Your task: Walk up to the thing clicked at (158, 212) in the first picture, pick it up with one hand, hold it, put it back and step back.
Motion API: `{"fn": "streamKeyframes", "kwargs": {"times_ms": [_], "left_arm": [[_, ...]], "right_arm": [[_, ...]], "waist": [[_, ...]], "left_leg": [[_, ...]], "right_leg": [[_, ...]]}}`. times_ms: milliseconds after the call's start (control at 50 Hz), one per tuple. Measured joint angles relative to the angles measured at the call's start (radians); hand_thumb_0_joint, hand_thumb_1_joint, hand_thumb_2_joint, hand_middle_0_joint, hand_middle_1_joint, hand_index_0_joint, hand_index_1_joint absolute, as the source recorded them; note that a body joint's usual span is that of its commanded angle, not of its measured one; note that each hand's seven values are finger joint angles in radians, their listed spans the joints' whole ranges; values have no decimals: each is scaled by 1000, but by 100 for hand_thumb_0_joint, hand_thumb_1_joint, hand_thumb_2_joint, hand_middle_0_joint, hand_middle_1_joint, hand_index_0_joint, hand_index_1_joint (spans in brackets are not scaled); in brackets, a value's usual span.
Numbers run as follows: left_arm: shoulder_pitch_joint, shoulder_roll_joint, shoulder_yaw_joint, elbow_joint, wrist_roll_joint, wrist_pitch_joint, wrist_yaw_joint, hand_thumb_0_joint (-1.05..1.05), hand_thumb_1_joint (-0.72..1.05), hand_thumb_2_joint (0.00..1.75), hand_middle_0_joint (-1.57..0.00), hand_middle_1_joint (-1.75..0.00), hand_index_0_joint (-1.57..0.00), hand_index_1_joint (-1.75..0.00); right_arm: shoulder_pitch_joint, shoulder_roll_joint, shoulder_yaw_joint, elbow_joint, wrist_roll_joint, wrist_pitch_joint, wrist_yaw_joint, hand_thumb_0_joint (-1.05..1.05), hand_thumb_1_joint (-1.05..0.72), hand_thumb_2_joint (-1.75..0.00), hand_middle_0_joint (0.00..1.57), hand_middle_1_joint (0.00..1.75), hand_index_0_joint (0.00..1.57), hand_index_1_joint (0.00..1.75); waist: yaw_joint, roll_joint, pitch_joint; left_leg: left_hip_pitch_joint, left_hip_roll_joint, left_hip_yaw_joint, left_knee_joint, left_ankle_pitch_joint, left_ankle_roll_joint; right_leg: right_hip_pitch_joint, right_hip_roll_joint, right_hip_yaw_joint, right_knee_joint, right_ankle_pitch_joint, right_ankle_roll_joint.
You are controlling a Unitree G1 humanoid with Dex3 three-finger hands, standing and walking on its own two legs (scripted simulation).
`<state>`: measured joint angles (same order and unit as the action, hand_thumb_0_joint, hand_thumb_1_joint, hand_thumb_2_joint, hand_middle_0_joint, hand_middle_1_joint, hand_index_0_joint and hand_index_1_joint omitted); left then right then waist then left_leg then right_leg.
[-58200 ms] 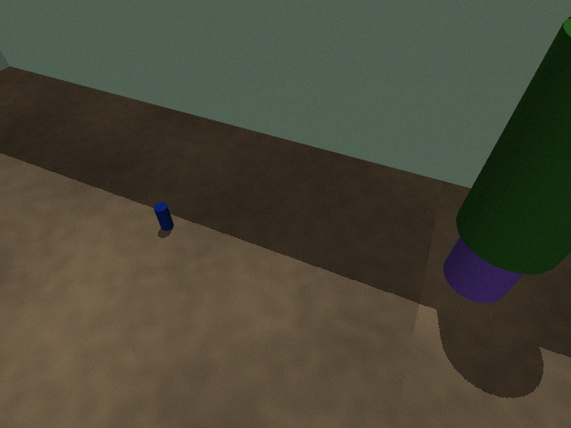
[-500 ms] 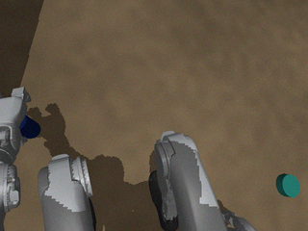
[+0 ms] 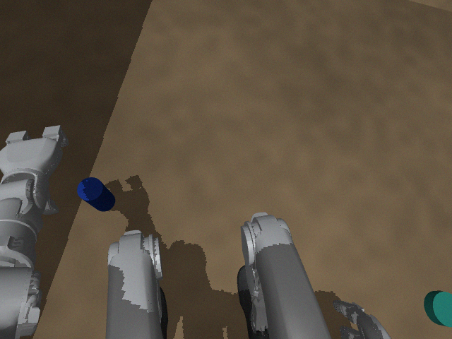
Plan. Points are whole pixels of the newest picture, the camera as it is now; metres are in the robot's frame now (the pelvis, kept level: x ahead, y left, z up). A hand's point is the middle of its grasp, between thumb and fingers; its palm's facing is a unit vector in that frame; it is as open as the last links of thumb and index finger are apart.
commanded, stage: withdraw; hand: left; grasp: from above
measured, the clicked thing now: (97, 195) +0.46 +0.26 -0.34
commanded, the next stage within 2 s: home in 0.50 s
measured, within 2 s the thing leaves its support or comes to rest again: neither
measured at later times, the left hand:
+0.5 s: hand (86, 173) +0.47 +0.25 -0.21, palm faces -0.35 -0.02 -0.94, open 13.8 cm
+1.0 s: hand (34, 205) +0.37 +0.27 -0.04, palm faces -0.36 -0.37 -0.86, open 9.5 cm
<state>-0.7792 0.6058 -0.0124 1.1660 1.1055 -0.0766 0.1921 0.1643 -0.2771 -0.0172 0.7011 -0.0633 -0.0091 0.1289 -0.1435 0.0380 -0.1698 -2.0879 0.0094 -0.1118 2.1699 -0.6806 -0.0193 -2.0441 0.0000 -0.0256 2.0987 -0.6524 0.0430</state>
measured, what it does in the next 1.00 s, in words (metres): rises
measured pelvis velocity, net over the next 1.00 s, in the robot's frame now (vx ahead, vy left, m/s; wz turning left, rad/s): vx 0.01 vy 0.01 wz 0.02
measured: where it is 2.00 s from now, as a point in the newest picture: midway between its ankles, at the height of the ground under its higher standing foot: (207, 332)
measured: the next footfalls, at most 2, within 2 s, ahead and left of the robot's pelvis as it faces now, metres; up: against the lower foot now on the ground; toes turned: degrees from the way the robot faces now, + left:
none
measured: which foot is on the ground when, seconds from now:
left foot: down 0.00-1.00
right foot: down 0.00-1.00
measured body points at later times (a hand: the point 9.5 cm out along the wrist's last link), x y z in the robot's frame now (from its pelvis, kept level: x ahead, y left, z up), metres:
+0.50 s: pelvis -0.01 +0.01 -0.06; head +0.21 +0.06 +0.33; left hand +0.48 +0.24 -0.15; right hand +0.03 -0.27 -0.16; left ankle +0.08 +0.13 -0.37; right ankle +0.10 -0.14 -0.37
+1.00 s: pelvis +0.01 +0.01 +0.07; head +0.18 +0.05 +0.49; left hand +0.38 +0.28 +0.01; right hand +0.15 -0.27 -0.04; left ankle +0.08 +0.13 -0.37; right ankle +0.10 -0.14 -0.37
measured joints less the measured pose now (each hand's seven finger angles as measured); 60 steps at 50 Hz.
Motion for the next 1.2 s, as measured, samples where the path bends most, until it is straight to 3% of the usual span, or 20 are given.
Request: {"fn": "streamKeyframes", "kwargs": {"times_ms": [60,100,260,380,480,580,720,840,920,1040,1200], "left_arm": [[-7,-2,-29,1,7,-45,-24,0,-53,100,-14,-98,-12,-99],[-9,-3,-32,5,27,-79,-12,0,-53,100,-14,-97,-13,-99],[-106,-7,-49,192,130,-124,132,0,-51,99,-14,-96,-13,-97],[-195,4,-9,314,184,-110,237,0,-50,98,-15,-97,-14,-97],[-186,13,56,270,187,-69,280,0,-49,97,-15,-97,-15,-97],[-144,11,90,198,150,-19,244,0,-47,97,-16,-96,-16,-96],[-60,26,82,69,49,-2,90,0,-36,93,-20,-87,-19,-88],[153,-20,41,-244,-91,-6,-43,0,-6,82,-21,-60,-20,-60],[309,-74,24,-452,-194,13,-73,0,21,80,-20,-44,-20,-45],[465,-138,2,-606,-339,94,-87,0,60,84,-21,-34,-21,-34],[682,-201,-24,-814,-568,221,-120,1,81,87,-21,-30,-21,-30]], "right_arm": [[5,-16,10,-6,5,2,-18,1,-92,-91,20,30,20,30],[6,-27,14,-5,4,2,-25,1,-92,-91,20,30,20,30],[-18,-40,21,26,-29,-28,-29,1,-92,-91,20,30,20,30],[-23,-15,43,49,-68,-63,-17,1,-92,-91,20,30,20,30],[2,18,49,62,-84,-63,-4,1,-92,-90,20,30,20,30],[39,43,47,69,-67,-45,7,1,-92,-90,20,30,20,30],[69,47,31,35,-22,-11,1,1,-91,-90,21,30,20,30],[70,17,-9,-15,22,17,-18,1,-90,-90,21,30,20,30],[38,-4,-33,-38,48,34,-40,1,-90,-90,20,30,20,30],[-41,-13,-42,-65,72,28,-74,1,-90,-90,20,30,20,30],[-113,26,-8,-119,93,-18,-125,1,-90,-90,20,30,20,30]], "waist": [[5,-16,2],[3,-23,3],[-40,-48,28],[-88,-53,65],[-108,-31,80],[-93,4,61],[-49,31,30],[9,28,-10],[45,11,-25],[77,-10,-40],[101,-16,-41]], "left_leg": [[19,-1,-1,-28,12,1],[18,-3,-4,-32,17,0],[-51,-16,-5,29,31,2],[-140,-24,-9,109,43,4],[-191,-26,-11,155,40,6],[-184,-17,-6,153,22,9],[-95,-6,2,80,2,12],[15,-3,4,-32,0,11],[117,-2,7,-126,5,11],[279,-2,15,-265,24,9],[511,6,27,-452,51,7]], "right_leg": [[21,-2,-4,-28,10,-3],[23,-4,-7,-34,14,-4],[-38,-9,-2,26,20,-2],[-119,-7,0,101,28,3],[-167,-3,3,144,26,8],[-168,3,8,142,16,16],[-86,4,10,71,2,21],[26,-4,1,-43,0,14],[128,-9,-3,-136,4,10],[288,-18,-5,-267,19,3],[513,-17,-5,-447,47,-2]]}}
